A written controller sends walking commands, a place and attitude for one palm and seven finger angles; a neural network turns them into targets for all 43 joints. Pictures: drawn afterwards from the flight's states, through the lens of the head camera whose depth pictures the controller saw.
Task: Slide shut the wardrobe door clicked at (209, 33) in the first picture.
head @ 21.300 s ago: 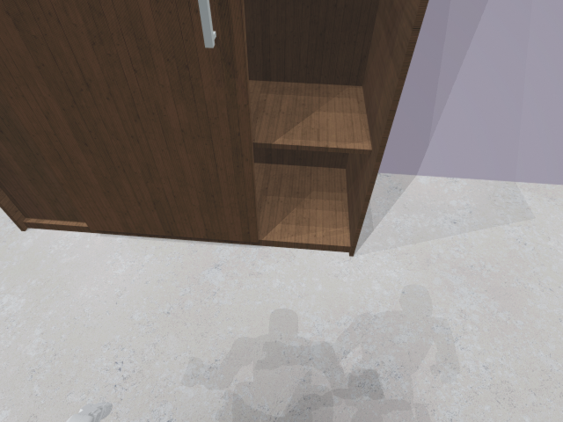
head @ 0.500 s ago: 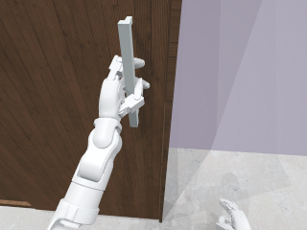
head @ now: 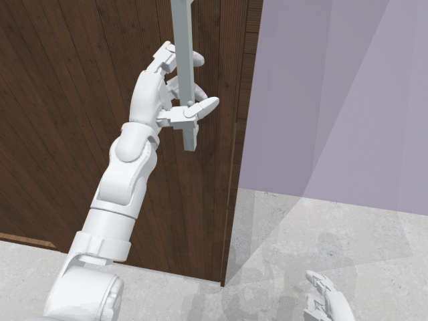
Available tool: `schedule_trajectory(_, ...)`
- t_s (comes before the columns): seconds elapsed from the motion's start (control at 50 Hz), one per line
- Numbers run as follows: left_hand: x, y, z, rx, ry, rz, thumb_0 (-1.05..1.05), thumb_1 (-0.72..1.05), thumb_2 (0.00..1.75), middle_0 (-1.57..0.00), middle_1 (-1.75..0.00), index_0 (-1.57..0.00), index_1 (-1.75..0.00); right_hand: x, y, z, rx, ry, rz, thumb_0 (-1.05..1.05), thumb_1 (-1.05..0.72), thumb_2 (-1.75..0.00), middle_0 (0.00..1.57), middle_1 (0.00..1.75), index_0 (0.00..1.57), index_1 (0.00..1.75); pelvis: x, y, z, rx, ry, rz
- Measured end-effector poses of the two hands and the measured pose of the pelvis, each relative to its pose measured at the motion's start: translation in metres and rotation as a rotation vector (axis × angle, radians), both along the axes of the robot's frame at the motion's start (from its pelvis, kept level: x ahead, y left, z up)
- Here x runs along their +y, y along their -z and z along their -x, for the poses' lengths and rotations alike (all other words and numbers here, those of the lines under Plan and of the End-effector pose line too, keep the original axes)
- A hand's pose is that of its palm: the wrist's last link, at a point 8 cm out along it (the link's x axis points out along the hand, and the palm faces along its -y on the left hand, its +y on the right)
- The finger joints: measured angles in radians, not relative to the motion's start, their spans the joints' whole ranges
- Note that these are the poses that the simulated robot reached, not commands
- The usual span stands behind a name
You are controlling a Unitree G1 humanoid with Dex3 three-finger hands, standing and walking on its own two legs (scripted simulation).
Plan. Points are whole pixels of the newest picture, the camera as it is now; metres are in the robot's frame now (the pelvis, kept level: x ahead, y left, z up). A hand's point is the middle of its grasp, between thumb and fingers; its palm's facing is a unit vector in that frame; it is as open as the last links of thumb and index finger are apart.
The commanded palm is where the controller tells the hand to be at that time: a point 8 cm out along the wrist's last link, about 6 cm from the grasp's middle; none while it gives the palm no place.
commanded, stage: loosen the grip on the handle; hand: left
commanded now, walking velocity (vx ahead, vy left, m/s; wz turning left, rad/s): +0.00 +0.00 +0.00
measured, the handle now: (189, 82) +0.41 +0.09 +0.26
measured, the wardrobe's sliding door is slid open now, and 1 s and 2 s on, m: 0.00 0.00 0.00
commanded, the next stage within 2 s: slip the hand off the handle in 0.36 s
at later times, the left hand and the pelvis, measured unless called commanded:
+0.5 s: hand (195, 109) +0.37 +0.07 +0.24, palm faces -0.07 -0.99 -0.13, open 14.8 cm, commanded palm +0.35 +0.14 +0.23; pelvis -0.03 -0.07 -0.01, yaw +1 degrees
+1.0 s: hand (181, 108) +0.37 +0.09 +0.24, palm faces -0.23 -0.97 -0.12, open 14.7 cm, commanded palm +0.36 +0.20 +0.23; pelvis +0.00 -0.01 -0.01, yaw -2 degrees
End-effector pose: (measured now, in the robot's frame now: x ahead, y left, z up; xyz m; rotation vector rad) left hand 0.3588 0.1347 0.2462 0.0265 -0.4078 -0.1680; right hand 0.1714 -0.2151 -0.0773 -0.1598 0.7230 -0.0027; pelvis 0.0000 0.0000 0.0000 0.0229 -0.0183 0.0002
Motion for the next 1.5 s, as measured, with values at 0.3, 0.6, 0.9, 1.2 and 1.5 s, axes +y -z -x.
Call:
schedule_trajectory(0.3, -0.009, 0.005, 0.007, -0.077, -0.105, -0.089, -0.01, -0.49, 0.23, -0.49, -1.28, -0.17, -1.24, -0.100, 0.025, 0.091, 0.087, 0.131, 0.031, 0.01, -0.91, -0.90, 0.20, 0.30, 0.20, 0.30, -0.065, 0.004, 0.024, 0.012, -0.003, 0.010)
schedule_trajectory(0.6, -0.004, 0.005, 0.005, -0.081, -0.048, -0.079, -0.02, -0.56, 0.20, -0.49, -1.20, -0.22, -1.14, -0.104, 0.020, 0.047, 0.019, 0.090, 0.043, 0.01, -0.91, -0.90, 0.19, 0.30, 0.20, 0.30, -0.064, 0.009, 0.029, 0.067, -0.019, 0.022)
schedule_trajectory(0.9, 0.012, 0.006, -0.003, -0.114, 0.065, -0.033, -0.02, -0.56, 0.20, -0.64, -1.15, -0.25, -1.14, -0.026, 0.007, 0.023, -0.049, 0.066, 0.016, 0.01, -0.91, -0.90, 0.20, 0.30, 0.20, 0.30, -0.022, 0.011, 0.014, 0.059, 0.014, 0.031)
schedule_trajectory(1.2, 0.033, 0.008, 0.001, -0.082, 0.021, 0.008, -0.02, -0.56, 0.20, -0.57, -1.15, -0.25, -1.14, -0.020, 0.003, 0.037, -0.009, 0.182, 0.037, 0.01, -0.90, -0.90, 0.20, 0.30, 0.20, 0.30, -0.006, 0.001, -0.012, 0.024, 0.075, 0.025)
schedule_trajectory(1.5, 0.076, 0.011, 0.064, -0.115, -0.071, -0.076, -0.02, -0.56, 0.20, -0.28, -1.15, -0.25, -1.15, -0.044, -0.009, -0.016, -0.116, 0.033, 0.083, 0.01, -0.91, -0.90, 0.20, 0.30, 0.20, 0.30, -0.026, -0.001, -0.027, 0.001, 0.003, 0.036)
